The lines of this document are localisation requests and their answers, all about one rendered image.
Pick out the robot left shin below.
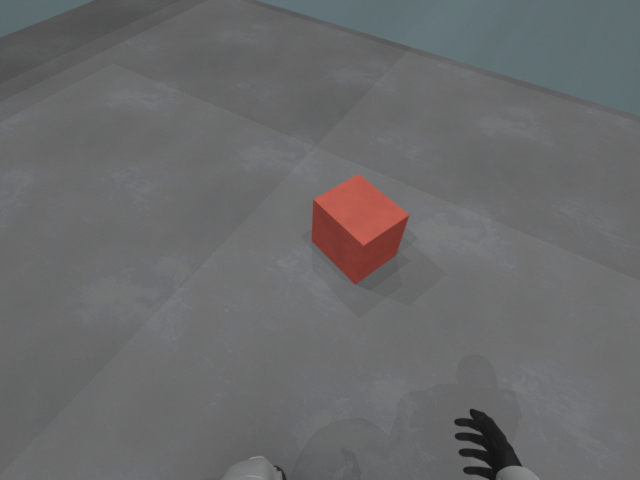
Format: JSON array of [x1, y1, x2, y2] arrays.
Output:
[[249, 456, 274, 467]]

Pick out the right robot hand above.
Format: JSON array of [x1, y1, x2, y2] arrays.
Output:
[[454, 409, 522, 480]]

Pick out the robot left thigh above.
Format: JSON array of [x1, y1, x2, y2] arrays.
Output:
[[220, 459, 283, 480]]

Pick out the carton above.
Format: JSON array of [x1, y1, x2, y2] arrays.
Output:
[[312, 174, 409, 284]]

